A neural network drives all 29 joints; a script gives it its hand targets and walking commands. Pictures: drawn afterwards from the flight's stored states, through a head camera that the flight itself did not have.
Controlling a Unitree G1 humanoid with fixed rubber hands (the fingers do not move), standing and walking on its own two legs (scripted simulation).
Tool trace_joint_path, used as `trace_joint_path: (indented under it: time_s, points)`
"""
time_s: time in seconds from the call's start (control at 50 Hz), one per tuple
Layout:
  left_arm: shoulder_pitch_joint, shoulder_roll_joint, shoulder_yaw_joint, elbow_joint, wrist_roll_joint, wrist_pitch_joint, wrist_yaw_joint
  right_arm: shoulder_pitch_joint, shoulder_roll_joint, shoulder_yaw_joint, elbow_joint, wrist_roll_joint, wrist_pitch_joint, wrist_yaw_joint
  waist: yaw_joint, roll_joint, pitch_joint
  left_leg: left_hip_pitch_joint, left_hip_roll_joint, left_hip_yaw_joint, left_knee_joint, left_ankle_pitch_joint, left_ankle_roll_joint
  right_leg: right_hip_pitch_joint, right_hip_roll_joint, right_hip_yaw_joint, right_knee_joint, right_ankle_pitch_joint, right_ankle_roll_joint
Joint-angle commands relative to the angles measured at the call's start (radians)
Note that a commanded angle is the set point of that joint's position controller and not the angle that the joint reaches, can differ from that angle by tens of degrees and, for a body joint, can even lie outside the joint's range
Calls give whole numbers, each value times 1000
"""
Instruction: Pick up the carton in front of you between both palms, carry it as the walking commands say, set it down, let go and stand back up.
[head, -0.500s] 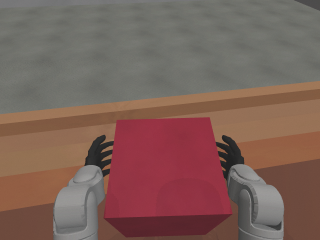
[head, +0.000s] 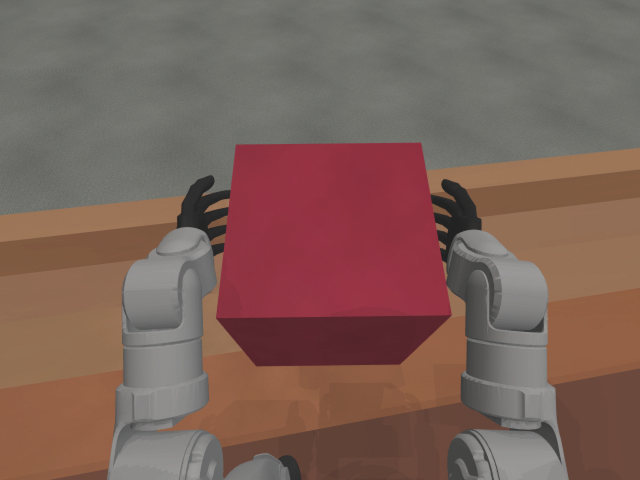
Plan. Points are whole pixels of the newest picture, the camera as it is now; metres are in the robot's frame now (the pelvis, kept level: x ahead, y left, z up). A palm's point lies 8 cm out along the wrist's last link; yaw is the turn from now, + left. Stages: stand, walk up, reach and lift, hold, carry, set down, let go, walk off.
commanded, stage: carry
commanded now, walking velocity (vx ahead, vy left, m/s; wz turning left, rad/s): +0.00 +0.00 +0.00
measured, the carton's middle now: (328, 268) +0.36 +0.00 +0.05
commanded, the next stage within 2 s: none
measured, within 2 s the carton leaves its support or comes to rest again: neither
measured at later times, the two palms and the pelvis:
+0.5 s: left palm (210, 174) +0.46 +0.15 +0.13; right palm (438, 170) +0.47 -0.15 +0.13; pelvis +0.12 -0.01 +0.02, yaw +2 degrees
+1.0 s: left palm (218, 176) +0.43 +0.13 +0.15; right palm (462, 176) +0.43 -0.17 +0.15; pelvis +0.10 -0.02 +0.02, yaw +1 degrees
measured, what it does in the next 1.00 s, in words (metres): walks ahead: right foot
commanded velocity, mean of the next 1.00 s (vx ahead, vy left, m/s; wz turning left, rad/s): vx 0.00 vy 0.00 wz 0.00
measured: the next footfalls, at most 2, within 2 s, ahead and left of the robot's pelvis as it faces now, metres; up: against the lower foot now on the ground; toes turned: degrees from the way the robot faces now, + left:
right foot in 0.22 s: +0.10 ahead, -0.12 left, +0.00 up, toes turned -2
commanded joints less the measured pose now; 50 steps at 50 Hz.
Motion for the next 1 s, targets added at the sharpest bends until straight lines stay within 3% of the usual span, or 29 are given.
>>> trace_joint_path:
  time_s: [0.0, 0.02, 0.04, 0.08, 0.16, 0.2, 0.22, 0.24, 0.26, 0.28, 0.32, 0.4, 0.44, 0.62, 0.78, 0.98]
  points:
    - [-517, -753, -592, -36, -245, 34, -66, -573, 718, 585, -50, 265, 17, 69, -50, 262, -626, 801, 379, -492, 20, 1015, 198, -265, 82, 139, 431, -117, 40]
    - [-546, -769, -594, -55, -246, 40, -64, -569, 738, 590, -53, 288, 21, 73, -56, 246, -632, 777, 379, -496, -36, 839, 209, -301, 68, 201, 449, -159, 26]
    - [-596, -800, -594, -70, -252, 43, -63, -608, 784, 602, -71, 310, 23, 83, -61, 215, -612, 760, 344, -472, -50, 726, 192, -341, 56, 220, 427, -143, 15]
    - [-624, -868, -597, -79, -251, 44, -71, -670, 879, 633, -97, 341, 25, 107, -45, 144, -558, 694, 277, -381, -59, 626, 128, -353, 10, 244, 209, -95, 11]
    - [-585, -937, -629, -106, -230, 30, -96, -694, 965, 692, -164, 355, 11, 137, -37, 109, -607, 661, 253, -293, -60, 680, 99, -184, 38, 202, -89, 12, 24]
    - [-558, -931, -649, -123, -224, 21, -104, -687, 961, 713, -184, 350, 5, 140, -14, 106, -631, 618, 222, -214, -8, 684, 74, -89, 25, 175, -228, 210, 19]
    - [-545, -918, -659, -137, -224, 20, -106, -659, 940, 716, -187, 337, 3, 137, -12, 104, -634, 567, 194, -190, 7, 609, 57, -31, 9, 186, -253, 310, 11]
    - [-546, -906, -662, -133, -222, 16, -107, -667, 927, 724, -193, 332, 3, 136, -6, 77, -634, 539, 170, -173, 19, 550, 37, -14, -31, 237, -209, 440, 0]
    - [-552, -893, -672, -138, -221, 15, -108, -656, 920, 730, -191, 329, 3, 136, -10, -6, -626, 495, 151, -162, 36, 486, 15, 19, -69, 257, -134, 646, -13]
    - [-543, -889, -681, -132, -230, 19, -112, -643, 904, 730, -182, 324, 4, 134, -8, -37, -613, 457, 138, -156, 53, 441, 8, 46, -84, 258, -117, 766, -17]
    - [-520, -878, -691, -115, -245, 23, -118, -596, 878, 713, -152, 301, 7, 131, -2, -31, -596, 441, 123, -150, 73, 427, 0, 46, -94, 258, -96, 842, -20]
    - [-519, -871, -697, -97, -262, 30, -126, -542, 856, 673, -98, 260, 15, 127, -5, 5, -558, 466, 148, -163, 80, 561, 13, -11, -83, 248, -100, 768, -2]
    - [-534, -874, -692, -88, -266, 31, -127, -542, 853, 657, -85, 250, 17, 125, -3, 16, -539, 464, 149, -161, 69, 557, 10, -16, -81, 245, -119, 742, 3]
    - [-531, -863, -624, -5, -233, 40, -114, -575, 851, 623, -26, 242, 26, 117, -3, -19, -497, 397, 129, -149, 36, 253, -22, 47, -117, 244, -169, 797, -7]
    - [-572, -861, -582, 24, -201, 41, -103, -654, 884, 617, 8, 267, 24, 118, -5, 3, -426, 384, 141, -173, -50, 91, -37, -9, -103, 245, -252, 501, -12]
    - [-589, -865, -550, 83, -197, 49, -95, -650, 875, 563, 73, 243, 32, 106, -8, 6, -397, 394, 150, -176, -88, 49, -44, -53, -101, 252, -291, 399, -10]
